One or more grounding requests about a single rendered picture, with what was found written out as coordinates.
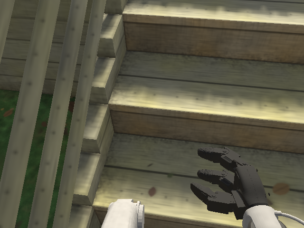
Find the robot right forearm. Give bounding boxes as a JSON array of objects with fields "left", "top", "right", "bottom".
[{"left": 242, "top": 205, "right": 287, "bottom": 228}]

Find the robot right hand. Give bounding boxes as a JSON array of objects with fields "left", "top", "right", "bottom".
[{"left": 190, "top": 146, "right": 270, "bottom": 220}]

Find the robot left thigh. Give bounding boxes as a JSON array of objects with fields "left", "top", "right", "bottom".
[{"left": 101, "top": 199, "right": 144, "bottom": 228}]

